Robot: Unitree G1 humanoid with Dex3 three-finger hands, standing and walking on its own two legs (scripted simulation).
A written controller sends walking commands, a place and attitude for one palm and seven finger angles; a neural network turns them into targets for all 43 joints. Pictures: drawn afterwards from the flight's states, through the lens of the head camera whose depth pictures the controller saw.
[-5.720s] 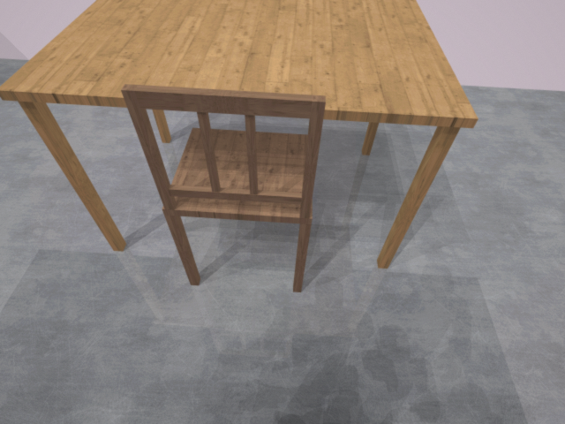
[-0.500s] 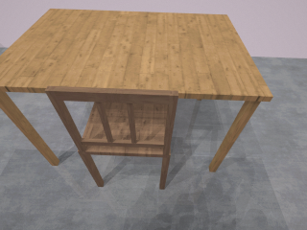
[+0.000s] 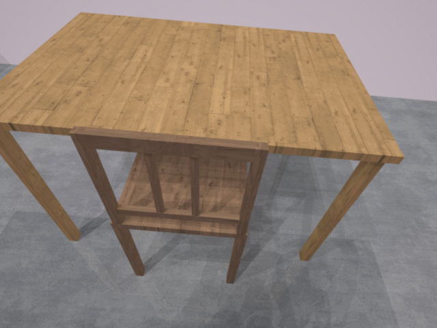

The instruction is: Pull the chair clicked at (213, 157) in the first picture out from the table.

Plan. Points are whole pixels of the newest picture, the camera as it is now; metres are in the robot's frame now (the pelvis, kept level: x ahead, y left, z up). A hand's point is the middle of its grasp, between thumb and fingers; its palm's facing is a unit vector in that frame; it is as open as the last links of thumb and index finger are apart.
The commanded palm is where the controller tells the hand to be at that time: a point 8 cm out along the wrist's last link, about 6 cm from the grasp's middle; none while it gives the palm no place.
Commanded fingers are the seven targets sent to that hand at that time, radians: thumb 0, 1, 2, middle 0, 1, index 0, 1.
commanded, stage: come to a stop and stand still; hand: left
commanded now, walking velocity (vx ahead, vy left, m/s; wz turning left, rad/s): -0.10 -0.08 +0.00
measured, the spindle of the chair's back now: (155, 184) +0.46 +0.20 -0.08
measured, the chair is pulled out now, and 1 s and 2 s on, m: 0.00 0.00 0.00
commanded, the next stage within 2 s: look again from close up in 0.90 s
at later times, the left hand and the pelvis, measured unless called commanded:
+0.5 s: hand out of the picture +0.09 +0.17 -0.17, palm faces +0.06 -0.98 -0.20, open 7.3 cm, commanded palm none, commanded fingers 0.00 0.90 0.90 -0.20 -0.30 -0.20 -0.30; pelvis +0.01 -0.01 +0.00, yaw +2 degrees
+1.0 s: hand out of the picture -0.04 +0.16 -0.16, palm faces +0.05 -0.98 -0.18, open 7.4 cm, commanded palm none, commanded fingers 0.00 0.90 0.90 -0.20 -0.30 -0.20 -0.30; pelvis -0.01 -0.01 +0.02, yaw +2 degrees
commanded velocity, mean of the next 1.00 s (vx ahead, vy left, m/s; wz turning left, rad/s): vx -0.05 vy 0.00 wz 0.00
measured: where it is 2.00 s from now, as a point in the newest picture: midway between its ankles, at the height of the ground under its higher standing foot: outside the picture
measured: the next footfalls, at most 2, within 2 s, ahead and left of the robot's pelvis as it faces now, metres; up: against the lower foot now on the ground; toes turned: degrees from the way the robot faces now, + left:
right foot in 0.24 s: +0.06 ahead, -0.11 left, +0.00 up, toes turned +1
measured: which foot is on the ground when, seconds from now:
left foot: down 0.00-1.00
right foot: down 0.00-0.02, up 0.04-0.22, down 0.24-1.00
